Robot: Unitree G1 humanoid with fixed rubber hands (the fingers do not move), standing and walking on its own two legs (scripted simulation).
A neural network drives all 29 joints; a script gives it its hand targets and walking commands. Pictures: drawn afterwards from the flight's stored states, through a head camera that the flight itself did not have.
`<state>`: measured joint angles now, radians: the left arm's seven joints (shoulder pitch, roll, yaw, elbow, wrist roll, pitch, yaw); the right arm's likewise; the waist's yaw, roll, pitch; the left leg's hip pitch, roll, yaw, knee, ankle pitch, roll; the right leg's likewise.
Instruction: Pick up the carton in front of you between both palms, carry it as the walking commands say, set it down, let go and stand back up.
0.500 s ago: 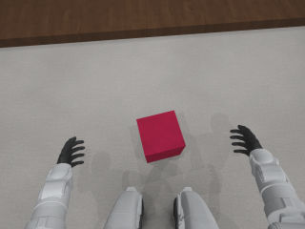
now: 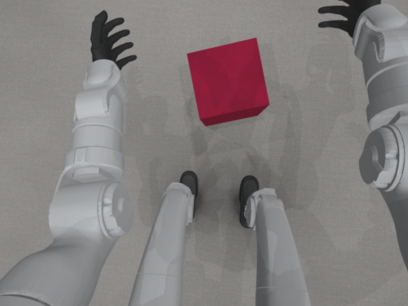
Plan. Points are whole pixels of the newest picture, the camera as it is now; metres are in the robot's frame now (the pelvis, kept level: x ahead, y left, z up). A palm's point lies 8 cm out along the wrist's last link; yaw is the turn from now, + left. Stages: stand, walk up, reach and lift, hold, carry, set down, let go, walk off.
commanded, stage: reach and lift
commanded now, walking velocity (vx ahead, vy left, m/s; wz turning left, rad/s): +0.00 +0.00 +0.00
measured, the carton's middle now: (227, 88) +0.55 +0.01 -0.54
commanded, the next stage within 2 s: none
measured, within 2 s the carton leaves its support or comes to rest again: leaves its support in 1.88 s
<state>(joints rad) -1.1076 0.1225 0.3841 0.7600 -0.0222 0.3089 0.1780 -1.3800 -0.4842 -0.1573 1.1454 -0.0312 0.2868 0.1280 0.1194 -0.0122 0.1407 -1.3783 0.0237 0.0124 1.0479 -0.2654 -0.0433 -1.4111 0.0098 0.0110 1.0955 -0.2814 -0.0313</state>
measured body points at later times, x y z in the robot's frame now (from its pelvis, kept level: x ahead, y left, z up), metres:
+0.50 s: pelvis +0.05 +0.01 -0.08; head +0.40 -0.01 +0.20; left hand +0.52 +0.21 -0.25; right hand +0.60 -0.16 -0.26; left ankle +0.11 +0.15 -0.62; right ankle +0.10 -0.10 -0.62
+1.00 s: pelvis -0.03 +0.01 -0.27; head +0.36 +0.00 -0.06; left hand +0.52 +0.21 -0.45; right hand +0.59 -0.15 -0.46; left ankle +0.10 +0.15 -0.63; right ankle +0.10 -0.10 -0.63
